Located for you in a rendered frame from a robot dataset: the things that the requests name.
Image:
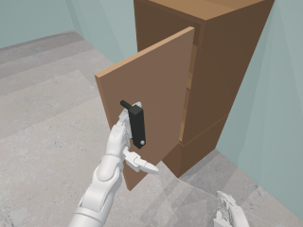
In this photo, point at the robot left forearm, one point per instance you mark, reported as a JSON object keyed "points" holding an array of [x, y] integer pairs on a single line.
{"points": [[97, 200]]}

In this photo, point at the left robot hand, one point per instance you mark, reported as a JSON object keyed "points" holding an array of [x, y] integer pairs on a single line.
{"points": [[119, 137]]}

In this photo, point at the cupboard door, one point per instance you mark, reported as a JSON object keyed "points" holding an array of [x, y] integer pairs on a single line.
{"points": [[157, 77]]}

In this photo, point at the handle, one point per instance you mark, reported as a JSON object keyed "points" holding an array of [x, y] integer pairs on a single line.
{"points": [[136, 117]]}

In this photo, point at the right robot hand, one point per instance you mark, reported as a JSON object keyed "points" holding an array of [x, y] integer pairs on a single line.
{"points": [[235, 216]]}

